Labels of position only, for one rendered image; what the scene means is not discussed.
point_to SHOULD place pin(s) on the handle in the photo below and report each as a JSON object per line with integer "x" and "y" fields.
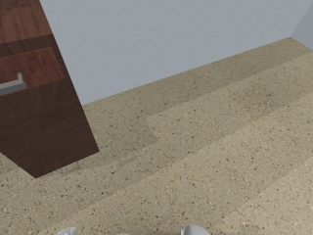
{"x": 12, "y": 86}

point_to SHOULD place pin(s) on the robot right thigh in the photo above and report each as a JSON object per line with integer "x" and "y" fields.
{"x": 192, "y": 229}

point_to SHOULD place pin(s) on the drawer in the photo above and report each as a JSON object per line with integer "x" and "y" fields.
{"x": 37, "y": 67}

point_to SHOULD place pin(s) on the cabinet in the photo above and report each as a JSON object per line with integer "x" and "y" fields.
{"x": 42, "y": 128}

